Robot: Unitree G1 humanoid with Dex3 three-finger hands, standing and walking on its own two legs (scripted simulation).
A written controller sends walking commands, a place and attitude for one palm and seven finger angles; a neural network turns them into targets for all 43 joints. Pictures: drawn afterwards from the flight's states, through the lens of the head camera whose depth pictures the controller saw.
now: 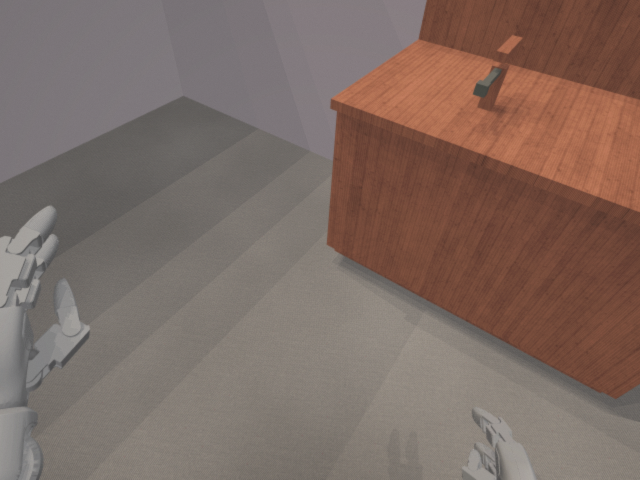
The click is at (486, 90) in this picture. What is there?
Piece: tap's lever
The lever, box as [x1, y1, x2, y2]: [473, 80, 490, 97]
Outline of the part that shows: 479,80 476,83 473,94 483,97 486,94 490,83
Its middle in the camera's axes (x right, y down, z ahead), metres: +0.39 -0.36 +0.93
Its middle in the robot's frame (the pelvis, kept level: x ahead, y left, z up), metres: +0.96 -0.33 +0.06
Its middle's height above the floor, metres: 0.83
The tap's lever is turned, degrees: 0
